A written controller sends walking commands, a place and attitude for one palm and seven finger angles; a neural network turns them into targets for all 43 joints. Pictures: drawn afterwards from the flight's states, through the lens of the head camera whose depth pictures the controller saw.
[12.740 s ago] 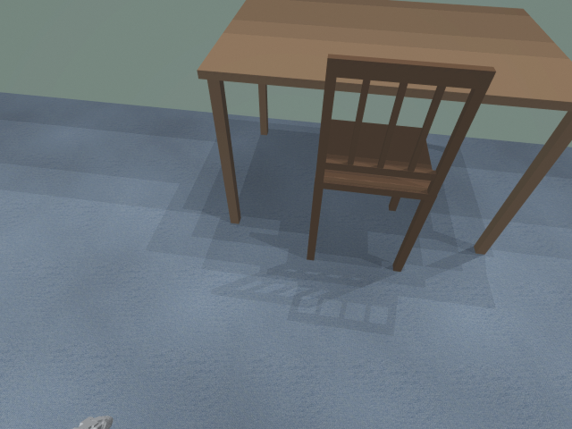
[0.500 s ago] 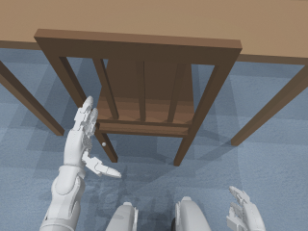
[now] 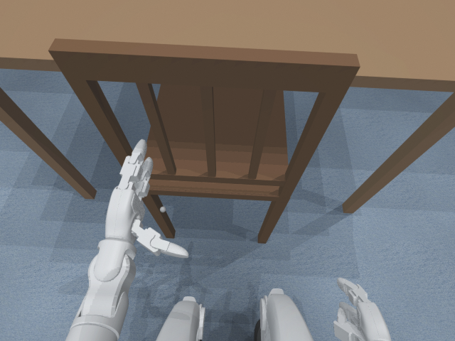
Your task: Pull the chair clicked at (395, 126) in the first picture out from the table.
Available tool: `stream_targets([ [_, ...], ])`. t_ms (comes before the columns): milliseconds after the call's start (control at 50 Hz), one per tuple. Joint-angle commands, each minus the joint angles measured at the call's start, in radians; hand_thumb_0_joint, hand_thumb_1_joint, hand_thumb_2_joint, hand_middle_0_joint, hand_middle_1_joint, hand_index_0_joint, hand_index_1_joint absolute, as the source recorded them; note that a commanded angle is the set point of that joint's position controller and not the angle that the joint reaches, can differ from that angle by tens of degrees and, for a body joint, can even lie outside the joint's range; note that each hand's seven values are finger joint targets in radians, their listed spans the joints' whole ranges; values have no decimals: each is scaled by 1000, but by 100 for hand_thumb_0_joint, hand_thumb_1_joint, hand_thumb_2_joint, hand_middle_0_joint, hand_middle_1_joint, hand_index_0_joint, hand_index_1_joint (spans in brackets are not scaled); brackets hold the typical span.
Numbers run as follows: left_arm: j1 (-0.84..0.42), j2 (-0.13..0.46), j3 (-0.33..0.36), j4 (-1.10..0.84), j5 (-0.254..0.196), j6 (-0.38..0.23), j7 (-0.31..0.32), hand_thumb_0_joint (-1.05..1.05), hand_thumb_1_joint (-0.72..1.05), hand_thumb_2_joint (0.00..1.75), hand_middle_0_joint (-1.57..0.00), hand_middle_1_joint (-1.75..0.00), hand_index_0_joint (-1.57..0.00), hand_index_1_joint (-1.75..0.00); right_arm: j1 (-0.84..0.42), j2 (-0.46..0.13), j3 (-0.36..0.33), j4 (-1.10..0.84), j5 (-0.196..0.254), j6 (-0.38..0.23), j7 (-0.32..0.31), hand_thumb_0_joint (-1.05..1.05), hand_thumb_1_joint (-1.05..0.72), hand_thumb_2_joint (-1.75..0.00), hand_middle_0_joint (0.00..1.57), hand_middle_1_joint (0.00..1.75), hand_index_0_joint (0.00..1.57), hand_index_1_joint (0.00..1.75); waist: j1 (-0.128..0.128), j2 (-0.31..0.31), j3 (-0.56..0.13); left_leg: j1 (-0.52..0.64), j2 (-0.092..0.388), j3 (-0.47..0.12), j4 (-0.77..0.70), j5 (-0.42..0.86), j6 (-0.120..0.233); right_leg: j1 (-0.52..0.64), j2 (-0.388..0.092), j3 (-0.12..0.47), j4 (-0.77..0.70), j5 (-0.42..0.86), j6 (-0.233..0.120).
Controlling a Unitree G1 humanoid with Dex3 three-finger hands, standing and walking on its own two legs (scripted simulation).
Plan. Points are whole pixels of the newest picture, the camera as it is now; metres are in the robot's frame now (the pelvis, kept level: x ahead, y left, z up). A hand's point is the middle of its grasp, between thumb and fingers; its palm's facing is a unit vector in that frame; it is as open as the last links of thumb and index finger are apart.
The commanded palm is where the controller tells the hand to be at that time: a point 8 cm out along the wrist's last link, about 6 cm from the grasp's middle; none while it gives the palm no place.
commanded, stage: aim the fingers beside a spindle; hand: left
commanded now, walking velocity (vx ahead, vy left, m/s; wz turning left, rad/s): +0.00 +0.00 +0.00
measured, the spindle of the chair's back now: (209, 138) +0.47 +0.05 +0.03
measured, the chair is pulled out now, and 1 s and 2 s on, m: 0.00 0.00 0.00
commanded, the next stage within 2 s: push the fingers through the gap in 0.22 s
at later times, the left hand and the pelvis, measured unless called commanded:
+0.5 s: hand (161, 204) +0.34 +0.12 +0.02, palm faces -0.06 -1.00 -0.02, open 17.0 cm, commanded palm +0.32 +0.17 +0.03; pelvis +0.00 +0.00 +0.00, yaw +0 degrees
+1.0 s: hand (169, 175) +0.39 +0.12 +0.02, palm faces -0.04 -1.00 -0.02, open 17.0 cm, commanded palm +0.37 +0.17 +0.02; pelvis +0.00 +0.00 +0.00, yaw +0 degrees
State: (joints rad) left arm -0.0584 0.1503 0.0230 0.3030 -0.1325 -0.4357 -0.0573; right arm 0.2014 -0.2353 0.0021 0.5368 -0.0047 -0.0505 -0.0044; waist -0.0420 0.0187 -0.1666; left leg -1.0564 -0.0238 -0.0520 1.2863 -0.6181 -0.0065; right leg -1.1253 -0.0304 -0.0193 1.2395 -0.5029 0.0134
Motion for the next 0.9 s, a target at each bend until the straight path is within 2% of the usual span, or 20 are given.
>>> stream_targets([
  [0,-175,79,37,-232,-2,-81,2,0,-50,30,-6,-8,-6,-8,4,-134,-57,-132,5,-50,-8,0,-90,-90,20,30,20,30,-7,-1,-376,147,5,32,-178,333,15,332,7,-15,-144,249,-45],
  [40,-142,88,45,-245,-1,-83,6,0,-50,30,-6,-8,-6,-8,3,-136,-58,-139,4,-49,-7,0,-90,-90,20,30,20,30,-1,-2,-397,158,6,31,-175,364,16,342,7,-16,-137,275,-46],
  [100,-120,69,30,-238,-1,-78,4,0,-50,30,-6,-8,-6,-8,0,-133,-57,-140,5,-45,-2,0,-90,-90,20,30,20,30,-5,-12,-375,151,7,32,-179,350,14,335,9,-19,-142,266,-43],
  [180,-180,63,13,-217,4,-71,3,0,-50,30,-6,-8,-6,-8,-4,-138,-54,-136,6,-42,-5,0,-90,-90,20,30,20,30,-24,-15,-334,129,6,29,-173,297,17,296,9,-19,-148,211,-41],
  [220,-189,82,39,-217,-1,-76,4,0,-50,30,-6,-8,-6,-8,-3,-139,-56,-132,5,-46,-10,0,-90,-90,20,30,20,30,-17,-28,-360,125,4,31,-167,299,18,316,9,-12,-147,219,-42],
  [240,-171,97,51,-222,0,-78,4,0,-50,30,-6,-8,-6,-8,-2,-140,-56,-136,5,-45,-10,0,-90,-90,20,30,20,30,-8,-15,-371,133,5,30,-171,314,17,323,10,-14,-143,229,-44],
  [260,-180,85,38,-237,-1,-78,2,0,-50,30,-6,-8,-6,-8,-4,-137,-53,-136,4,-45,-9,0,-90,-90,20,30,20,30,-8,15,-379,146,3,31,-174,328,16,325,9,-14,-141,241,-46],
  [300,-152,80,39,-242,-6,-77,2,0,-50,30,-6,-8,-6,-8,-1,-134,-55,-138,4,-45,-8,0,-90,-90,20,30,20,30,-5,-10,-399,157,6,29,-173,357,15,343,9,-16,-138,270,-45],
  [380,-238,68,13,-231,0,-73,0,0,-50,30,-6,-8,-6,-8,1,-137,-54,-123,4,-43,-9,0,-90,-90,20,30,20,30,-33,3,-371,154,10,24,-163,352,15,302,9,-20,-135,263,-42],
  [400,-236,73,24,-205,1,-68,0,0,-50,30,-6,-8,-6,-8,4,-138,-53,-119,3,-43,-10,0,-90,-90,20,30,20,30,-28,2,-367,144,8,26,-164,336,14,302,9,-19,-138,247,-42],
  [420,-255,82,32,-181,3,-66,1,0,-50,30,-6,-8,-6,-8,5,-142,-54,-115,5,-42,-12,0,-90,-90,20,30,20,30,-37,-19,-348,138,10,23,-164,319,15,287,10,-22,-142,230,-41],
  [500,-321,81,36,-180,4,-63,8,0,-50,30,-6,-8,-6,-8,10,-141,-54,-109,2,-41,-13,0,-90,-90,20,30,20,30,-24,28,-404,168,7,24,-168,356,12,301,7,-21,-133,252,-46],
  [540,-309,101,60,-143,4,-55,12,0,-50,30,-6,-8,-6,-8,17,-145,-54,-108,2,-35,-13,0,-90,-90,20,30,20,30,-23,5,-406,160,10,24,-169,369,12,312,9,-22,-132,266,-45],
  [580,-344,83,47,-119,7,-51,15,0,-50,30,-6,-8,-6,-8,23,-144,-54,-101,3,-30,-11,0,-90,-90,20,30,20,30,-35,-15,-400,156,11,24,-168,367,13,310,9,-22,-135,274,-42],
  [600,-365,78,44,-111,5,-50,15,0,-50,30,-6,-8,-6,-8,24,-143,-53,-98,2,-29,-10,0,-90,-90,20,30,20,30,-35,0,-397,152,10,26,-170,364,12,312,9,-21,-138,273,-42],
  [640,-349,121,95,-77,7,-48,21,0,-50,30,-6,-8,-6,-8,28,-146,-55,-96,1,-24,-10,0,-90,-90,20,30,20,30,-24,-21,-406,135,9,31,-169,356,14,331,11,-17,-138,273,-42],
  [740,-410,114,92,-65,7,-65,22,0,-50,30,-6,-8,-6,-8,39,-144,-55,-90,0,-18,-7,0,-90,-90,20,30,20,30,-29,7,-427,149,10,36,-173,376,12,340,11,-14,-139,296,-44],
  [780,-460,95,68,-38,12,-67,21,0,-50,30,-6,-8,-6,-8,47,-145,-54,-79,1,-14,-6,0,-90,-90,20,30,20,30,-50,-3,-397,148,13,32,-175,367,11,314,12,-19,-143,285,-41],
  [840,-513,121,96,-12,14,-78,26,0,-50,30,-6,-8,-6,-8,56,-150,-57,-66,-1,-14,-8,0,-90,-90,20,30,20,30,-49,8,-409,152,12,31,-174,361,12,310,13,-17,-143,272,-43],
  [880,-533,103,83,-2,16,-83,29,0,-50,30,-6,-8,-6,-8,62,-148,-59,-62,-3,-13,-7,0,-90,-90,20,30,20,30,-51,13,-429,170,14,28,-178,385,9,314,13,-20,-139,291,-43],
])
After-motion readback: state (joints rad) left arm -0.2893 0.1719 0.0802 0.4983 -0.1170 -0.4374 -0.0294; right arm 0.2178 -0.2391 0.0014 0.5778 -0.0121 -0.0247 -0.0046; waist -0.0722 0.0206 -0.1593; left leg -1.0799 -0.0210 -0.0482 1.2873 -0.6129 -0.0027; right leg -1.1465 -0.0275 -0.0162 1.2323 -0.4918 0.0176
